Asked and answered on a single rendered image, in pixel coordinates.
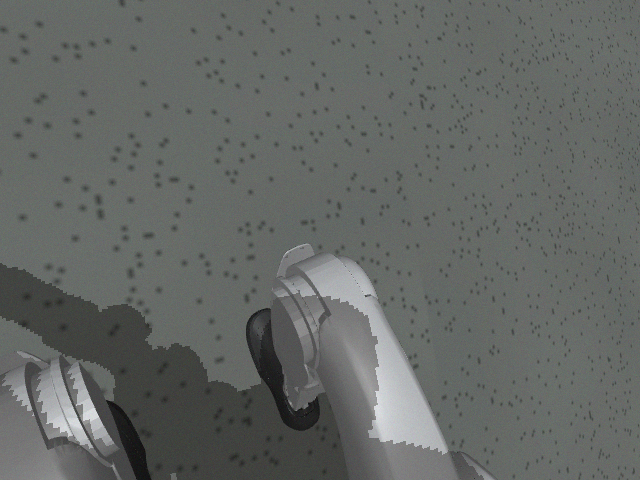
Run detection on left robot foot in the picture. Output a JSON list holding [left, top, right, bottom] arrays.
[[106, 400, 151, 480]]

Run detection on right robot hand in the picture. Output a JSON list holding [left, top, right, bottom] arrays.
[[450, 451, 498, 480]]

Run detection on right robot foot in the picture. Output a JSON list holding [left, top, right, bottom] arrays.
[[246, 309, 320, 431]]

